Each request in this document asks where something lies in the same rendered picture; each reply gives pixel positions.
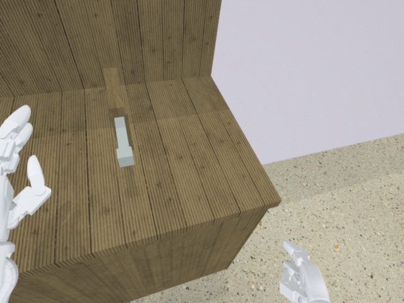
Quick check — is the right robot hand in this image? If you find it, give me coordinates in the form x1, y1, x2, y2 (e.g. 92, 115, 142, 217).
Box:
280, 240, 330, 303

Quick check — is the left robot forearm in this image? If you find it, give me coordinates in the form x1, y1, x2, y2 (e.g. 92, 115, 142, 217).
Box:
0, 241, 18, 303

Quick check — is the tap lever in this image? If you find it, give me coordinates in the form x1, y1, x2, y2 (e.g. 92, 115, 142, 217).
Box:
114, 117, 134, 167

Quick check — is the left robot hand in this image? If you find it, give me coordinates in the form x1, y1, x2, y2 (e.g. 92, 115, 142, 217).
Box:
0, 105, 51, 242

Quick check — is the counter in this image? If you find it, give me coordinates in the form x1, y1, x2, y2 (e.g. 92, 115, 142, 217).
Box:
0, 0, 282, 303

